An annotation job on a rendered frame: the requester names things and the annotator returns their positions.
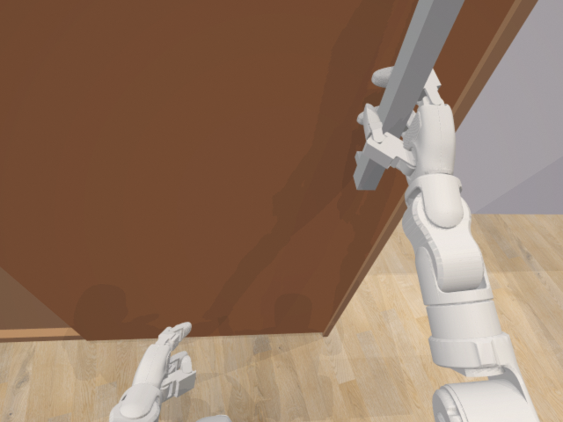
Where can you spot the right robot forearm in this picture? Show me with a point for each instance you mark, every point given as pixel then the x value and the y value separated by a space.
pixel 466 332

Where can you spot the handle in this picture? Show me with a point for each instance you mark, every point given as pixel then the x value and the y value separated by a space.
pixel 429 28

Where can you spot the left robot hand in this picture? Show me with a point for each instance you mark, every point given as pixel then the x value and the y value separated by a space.
pixel 172 375

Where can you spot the wardrobe door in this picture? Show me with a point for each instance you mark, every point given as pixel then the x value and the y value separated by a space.
pixel 172 161
pixel 19 309

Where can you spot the left robot forearm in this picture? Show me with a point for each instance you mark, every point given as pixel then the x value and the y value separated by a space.
pixel 139 403

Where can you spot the robot right upper arm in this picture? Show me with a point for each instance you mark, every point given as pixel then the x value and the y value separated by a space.
pixel 482 401

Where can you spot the right robot hand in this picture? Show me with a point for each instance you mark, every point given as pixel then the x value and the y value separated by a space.
pixel 430 133

